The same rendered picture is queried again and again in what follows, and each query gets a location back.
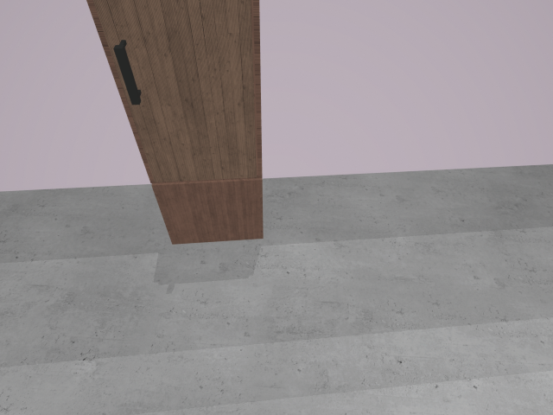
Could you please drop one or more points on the cupboard door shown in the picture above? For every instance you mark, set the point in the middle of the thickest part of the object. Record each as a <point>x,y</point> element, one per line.
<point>193,62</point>

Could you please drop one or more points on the handle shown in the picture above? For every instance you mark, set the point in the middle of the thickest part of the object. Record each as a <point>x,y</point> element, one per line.
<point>127,73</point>

